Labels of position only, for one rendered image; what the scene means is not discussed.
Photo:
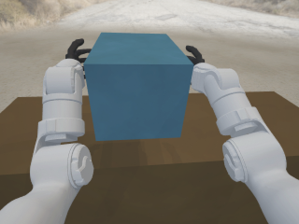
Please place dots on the left robot forearm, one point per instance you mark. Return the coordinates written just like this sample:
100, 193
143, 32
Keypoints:
62, 105

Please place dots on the left robot hand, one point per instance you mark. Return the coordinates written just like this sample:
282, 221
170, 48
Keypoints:
73, 53

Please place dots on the robot left upper arm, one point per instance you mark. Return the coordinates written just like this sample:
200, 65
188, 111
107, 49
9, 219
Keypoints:
57, 173

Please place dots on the right robot hand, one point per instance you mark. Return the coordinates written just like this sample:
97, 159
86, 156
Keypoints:
198, 56

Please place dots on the robot right upper arm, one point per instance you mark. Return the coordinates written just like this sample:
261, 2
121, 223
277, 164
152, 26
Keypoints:
256, 160

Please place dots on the carton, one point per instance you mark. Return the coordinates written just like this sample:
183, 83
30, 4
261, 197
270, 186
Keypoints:
138, 86

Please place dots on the right robot forearm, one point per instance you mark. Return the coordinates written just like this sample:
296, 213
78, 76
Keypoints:
234, 113

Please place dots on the pedestal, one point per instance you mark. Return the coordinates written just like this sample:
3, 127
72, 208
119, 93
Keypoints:
177, 180

